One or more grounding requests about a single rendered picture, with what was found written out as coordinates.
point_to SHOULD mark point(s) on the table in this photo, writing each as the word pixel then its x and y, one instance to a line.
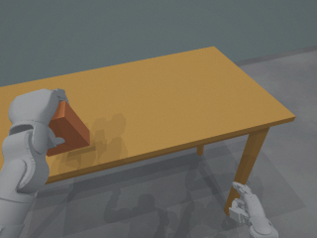
pixel 148 108

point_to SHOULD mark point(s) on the left robot forearm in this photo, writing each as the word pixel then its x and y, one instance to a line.
pixel 25 171

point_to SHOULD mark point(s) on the right robot forearm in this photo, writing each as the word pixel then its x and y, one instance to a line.
pixel 261 227

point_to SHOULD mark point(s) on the robot right hand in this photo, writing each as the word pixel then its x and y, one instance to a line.
pixel 242 211

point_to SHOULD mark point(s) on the robot left hand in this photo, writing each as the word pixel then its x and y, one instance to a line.
pixel 40 106

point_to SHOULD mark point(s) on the sponge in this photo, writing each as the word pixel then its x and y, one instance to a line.
pixel 67 125

